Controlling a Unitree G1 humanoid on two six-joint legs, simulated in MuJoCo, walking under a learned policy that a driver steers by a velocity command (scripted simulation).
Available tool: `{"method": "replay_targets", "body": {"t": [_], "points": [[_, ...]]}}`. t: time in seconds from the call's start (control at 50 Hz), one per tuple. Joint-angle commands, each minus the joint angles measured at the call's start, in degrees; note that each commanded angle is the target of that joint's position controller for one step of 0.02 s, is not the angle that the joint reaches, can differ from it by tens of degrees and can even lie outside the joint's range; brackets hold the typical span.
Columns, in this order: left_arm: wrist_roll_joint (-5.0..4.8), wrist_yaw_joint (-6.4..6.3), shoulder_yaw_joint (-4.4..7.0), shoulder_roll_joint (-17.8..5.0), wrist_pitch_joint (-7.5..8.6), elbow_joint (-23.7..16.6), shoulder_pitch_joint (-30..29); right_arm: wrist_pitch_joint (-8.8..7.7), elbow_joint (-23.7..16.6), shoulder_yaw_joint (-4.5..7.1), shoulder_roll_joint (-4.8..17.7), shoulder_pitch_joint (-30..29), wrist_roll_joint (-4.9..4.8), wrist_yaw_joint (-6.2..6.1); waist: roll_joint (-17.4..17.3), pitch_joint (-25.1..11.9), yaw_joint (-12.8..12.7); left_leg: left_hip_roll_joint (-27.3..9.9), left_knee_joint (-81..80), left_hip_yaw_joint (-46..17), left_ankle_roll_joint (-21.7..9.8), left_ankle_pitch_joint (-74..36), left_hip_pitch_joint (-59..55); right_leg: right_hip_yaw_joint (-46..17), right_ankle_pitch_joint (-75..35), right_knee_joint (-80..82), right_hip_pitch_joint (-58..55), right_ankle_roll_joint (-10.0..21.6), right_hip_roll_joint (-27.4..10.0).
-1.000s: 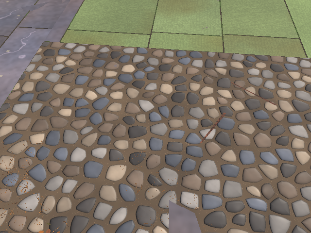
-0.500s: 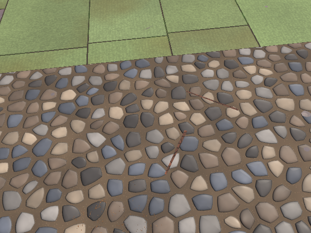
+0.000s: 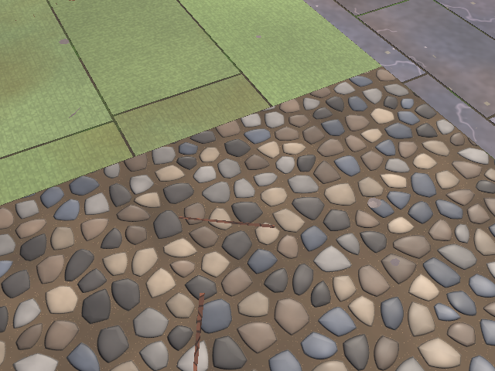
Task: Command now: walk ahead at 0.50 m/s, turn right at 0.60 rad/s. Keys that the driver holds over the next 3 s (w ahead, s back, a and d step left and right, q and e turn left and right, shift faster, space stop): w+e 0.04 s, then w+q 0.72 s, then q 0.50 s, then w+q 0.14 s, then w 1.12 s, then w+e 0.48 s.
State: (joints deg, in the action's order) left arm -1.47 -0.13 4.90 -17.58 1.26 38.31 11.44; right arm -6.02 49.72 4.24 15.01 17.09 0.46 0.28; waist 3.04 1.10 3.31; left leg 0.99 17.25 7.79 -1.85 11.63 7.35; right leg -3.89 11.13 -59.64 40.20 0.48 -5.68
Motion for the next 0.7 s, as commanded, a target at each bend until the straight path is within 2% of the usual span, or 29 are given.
{"method": "replay_targets", "body": {"t": [0.02, 0.06, 0.1, 0.16, 0.18, 0.2, 0.22, 0.24, 0.26, 0.28, 0.3, 0.32, 0.34, 0.36, 0.38, 0.4, 0.42, 0.48, 0.56, 0.64, 0.68, 0.7], "points": [[0.00, 0.81, -0.02, -1.3, 0.79, -4.4, -1.9, -0.64, -4.1, 1.92, 9.1, -4.2, -0.17, -0.42, -6.8, -0.1, -1.2, -15.1, -8.7, -6.2, -8.0, -14.8, -2.8, -0.3, -8.9, 7.8, 2.0, -0.2, -1.5], [0.30, 1.50, -0.74, 0.3, 1.21, -5.6, -6.5, -0.21, -3.3, 1.87, 9.5, -1.8, -0.49, -0.47, -6.1, 1.1, 0.9, -14.6, -8.6, -3.7, -7.5, -14.9, -2.8, 1.8, -12.2, 14.6, -0.5, 0.3, -0.5], [0.24, 2.03, -1.32, 1.3, 1.57, -6.9, -10.1, 0.39, -1.8, 1.78, 10.2, 1.3, -1.28, -0.08, -5.5, 2.8, 1.9, -15.3, -8.6, -3.9, -8.1, -14.6, -4.1, 3.6, -10.7, 19.8, -2.1, 0.9, 0.8], [0.29, 2.73, -1.14, -0.2, 2.25, -8.5, -13.0, 1.68, -0.2, 1.93, 12.1, 3.2, -2.62, 0.30, -6.9, 4.3, 1.1, -17.7, -5.9, -6.5, -8.4, -20.5, -9.3, 5.6, -4.1, 25.4, -2.9, 2.5, 2.2], [0.38, 2.84, -0.73, -1.3, 2.50, -8.5, -12.1, 2.02, 0.1, 2.01, 12.8, 2.9, -2.80, 0.25, -7.9, 3.5, -0.2, -18.1, -3.4, -6.8, -8.0, -26.5, -10.3, 6.1, -2.0, 27.3, -5.8, 3.2, 3.3], [0.58, 2.77, 0.11, -3.0, 2.72, -7.5, -8.3, 2.28, 0.4, 2.05, 13.6, 2.4, -2.94, 0.13, -9.0, 0.8, -3.1, -17.5, 1.4, -6.3, -7.0, -35.5, -10.6, 6.9, -1.6, 29.6, -12.5, 4.1, 5.0], [0.79, 2.46, 1.49, -5.3, 2.85, -4.9, 0.3, 2.45, 0.7, 1.67, 13.2, 1.6, -3.09, 0.00, -8.6, -4.5, -8.1, -15.1, 10.8, -4.2, -5.5, -41.4, -7.9, 8.2, -6.1, 33.1, -25.4, 5.7, 6.7], [1.44, 1.60, 2.98, -8.9, 2.63, -2.4, 9.6, 2.04, 0.1, 0.66, 10.8, 1.6, -2.31, -0.09, -7.6, -11.6, -12.2, -12.5, 23.7, -3.1, -3.1, -32.3, 2.8, 3.3, -9.7, 29.7, -43.3, 7.8, 1.9], [2.75, 0.66, 4.14, -15.4, 2.40, -1.8, 15.3, 0.97, -2.3, -1.64, 3.6, 5.8, -0.83, 0.43, 6.2, -21.1, -10.6, -3.8, 46.9, -2.7, 1.1, 2.5, 26.3, -22.0, -6.3, 30.3, -65.5, 15.9, -15.8], [2.71, 0.58, 3.09, -12.0, 2.44, -2.1, 15.7, -0.16, -1.2, -1.14, 6.1, 5.1, -2.13, 0.57, 7.9, -27.8, -11.6, -1.1, 57.1, -13.0, 1.4, 22.2, 31.4, -35.7, -5.5, 38.2, -64.7, 18.7, -20.7], [2.33, 0.81, 1.86, -8.7, 2.59, -1.7, 12.3, -0.26, -2.7, 0.31, 10.0, 1.2, -3.88, 0.70, 5.4, -18.2, -11.1, -4.1, 59.6, -14.2, 1.1, 19.4, 36.5, -25.8, -5.6, 39.1, -57.9, 16.0, -18.2], [1.71, 0.89, 1.13, -6.3, 2.80, -1.2, 9.2, -0.03, -3.5, 0.13, 9.2, -1.4, -3.72, 0.61, 4.3, -11.6, -9.2, -6.7, 57.4, -12.4, 1.0, 15.1, 37.1, -17.6, -6.1, 40.3, -50.2, 13.9, -15.3], [1.53, 1.16, 0.54, -4.1, 3.14, -0.7, 5.6, 0.53, -3.3, 0.29, 8.5, -2.5, -2.73, 0.37, 2.9, -7.2, -7.1, -8.3, 54.2, -12.0, 1.2, 11.4, 35.2, -12.2, -6.3, 42.8, -42.7, 12.5, -12.8], [1.61, 1.29, 0.14, -2.4, 3.75, -0.6, 2.8, 1.59, -2.7, 0.69, 8.2, -1.0, -2.32, 0.14, 4.1, -5.1, -4.8, -9.8, 52.2, -12.6, 1.4, 8.1, 31.4, -7.9, -6.6, 45.6, -37.0, 11.5, -11.0], [1.85, 1.35, 0.24, -2.0, 4.32, -0.3, 1.2, 2.60, -2.1, 0.57, 6.8, 0.7, -2.42, 0.10, 4.3, -4.1, -3.3, -10.1, 51.5, -12.6, 1.7, 5.8, 28.3, -5.6, -6.2, 48.1, -33.1, 11.2, -10.5], [2.00, 1.30, 0.32, -1.7, 4.95, 0.2, 0.5, 3.33, -1.8, 0.42, 5.5, 1.3, -2.45, 0.07, 2.9, -3.1, -2.5, -10.0, 51.0, -12.6, 1.9, 4.6, 27.6, -2.8, -9.3, 49.5, -31.4, 11.3, -10.1], [2.26, 1.05, 0.68, -2.8, 5.30, 0.8, -0.1, 3.88, -2.4, 0.28, 4.5, 1.0, -2.44, 0.00, 2.9, -2.2, -1.6, -10.0, 50.1, -12.8, 2.4, 2.7, 28.4, -1.1, -9.6, 51.2, -30.1, 11.6, -10.8], [2.74, 0.08, 1.08, -3.2, 5.67, 2.7, 0.8, 4.35, -3.9, 0.43, 4.3, -2.9, -2.06, -0.06, 0.9, 0.4, -2.1, -9.9, 43.6, -14.1, 3.1, -4.4, 32.4, 5.1, -11.9, 52.6, -31.2, 10.9, -10.0], [2.22, -0.80, 1.80, -5.5, 5.20, 4.2, 2.7, 3.78, -6.2, -0.43, 2.7, -10.1, -1.54, 1.57, -0.3, 2.7, -4.4, -8.6, 29.5, -10.2, 2.1, -14.3, 31.2, 11.9, -12.3, 53.1, -33.4, 9.2, -9.2], [0.91, -1.04, 2.68, -7.4, 3.98, 6.1, 5.6, 3.91, -9.4, -0.66, 3.2, -15.9, -1.57, 2.86, -0.8, 4.8, -6.4, -8.0, 22.7, -7.5, -0.2, -10.5, 33.1, 14.1, -13.6, 50.7, -40.7, 8.2, -11.8], [0.32, -1.10, 3.06, -8.5, 3.12, 6.5, 5.5, 4.00, -10.7, -0.31, 4.1, -16.4, -1.56, 3.35, -0.1, 4.3, -5.7, -6.5, 21.1, -5.3, -2.0, -5.3, 31.8, 15.3, -21.7, 46.8, -44.0, 7.2, -12.6], [0.11, -1.20, 3.28, -9.4, 2.71, 6.5, 5.0, 4.11, -11.0, 0.16, 4.9, -15.1, -1.60, 3.41, 0.8, 2.7, -4.5, -4.6, 21.0, -3.4, -3.1, -2.3, 28.5, 16.1, -31.7, 43.0, -44.9, 6.6, -12.5]]}}
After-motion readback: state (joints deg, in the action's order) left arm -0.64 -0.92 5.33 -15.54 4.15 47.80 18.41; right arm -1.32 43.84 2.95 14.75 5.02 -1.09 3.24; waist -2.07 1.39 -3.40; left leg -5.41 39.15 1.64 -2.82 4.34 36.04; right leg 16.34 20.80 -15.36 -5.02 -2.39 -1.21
